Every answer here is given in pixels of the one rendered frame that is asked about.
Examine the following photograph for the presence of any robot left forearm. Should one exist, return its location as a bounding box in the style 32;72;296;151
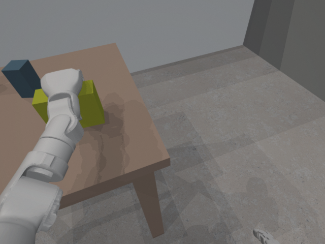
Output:
0;90;84;210

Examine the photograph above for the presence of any robot left hand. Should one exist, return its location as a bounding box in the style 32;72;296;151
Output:
41;68;85;120

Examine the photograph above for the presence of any robot right hand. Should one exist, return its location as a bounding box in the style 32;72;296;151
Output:
253;229;280;244

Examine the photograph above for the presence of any sponge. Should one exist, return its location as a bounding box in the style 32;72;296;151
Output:
32;80;105;128

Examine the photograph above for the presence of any table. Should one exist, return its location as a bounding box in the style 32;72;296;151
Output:
0;43;171;238

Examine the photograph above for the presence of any robot left upper arm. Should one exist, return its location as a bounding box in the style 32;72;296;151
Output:
0;176;63;244

